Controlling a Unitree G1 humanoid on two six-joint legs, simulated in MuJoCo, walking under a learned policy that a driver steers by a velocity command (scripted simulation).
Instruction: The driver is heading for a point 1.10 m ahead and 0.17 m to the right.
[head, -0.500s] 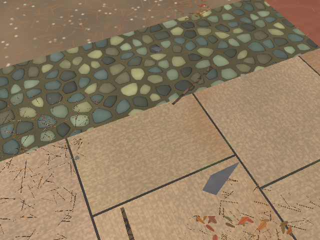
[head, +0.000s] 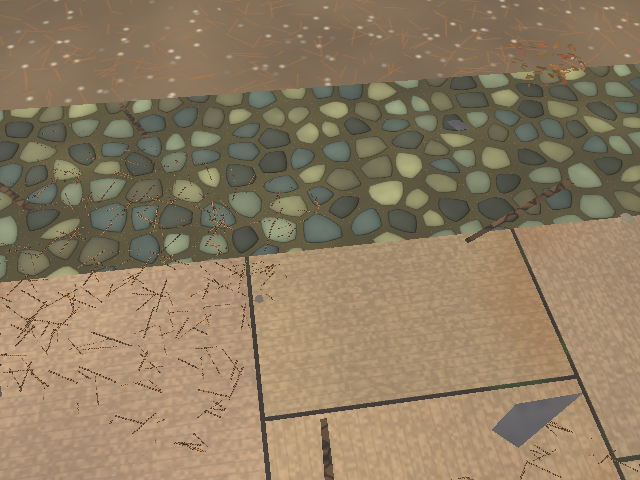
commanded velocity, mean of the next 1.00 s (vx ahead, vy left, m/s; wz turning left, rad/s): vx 0.08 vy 0.00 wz -0.22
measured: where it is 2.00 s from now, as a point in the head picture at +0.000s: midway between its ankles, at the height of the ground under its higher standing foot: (373, 394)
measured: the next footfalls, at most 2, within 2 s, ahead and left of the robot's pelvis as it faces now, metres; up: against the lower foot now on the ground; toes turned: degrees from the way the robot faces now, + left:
right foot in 0.08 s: +0.06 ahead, -0.13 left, +0.00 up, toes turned +8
left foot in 0.38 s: +0.02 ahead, +0.12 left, +0.00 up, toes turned -5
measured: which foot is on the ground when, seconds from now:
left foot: down 0.00-0.08, up 0.10-0.36, down 0.38-0.72, up 0.74-1.00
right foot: up 0.00-0.06, down 0.08-0.40, up 0.42-0.70, down 0.72-1.00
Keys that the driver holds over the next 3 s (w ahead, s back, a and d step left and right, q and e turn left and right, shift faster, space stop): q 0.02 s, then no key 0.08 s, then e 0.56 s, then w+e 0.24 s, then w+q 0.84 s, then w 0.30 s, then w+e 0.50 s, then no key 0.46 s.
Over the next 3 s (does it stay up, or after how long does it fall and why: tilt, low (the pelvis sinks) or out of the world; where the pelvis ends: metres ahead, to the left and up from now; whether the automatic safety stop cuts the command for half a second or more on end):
stays up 1.03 -0.12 0.00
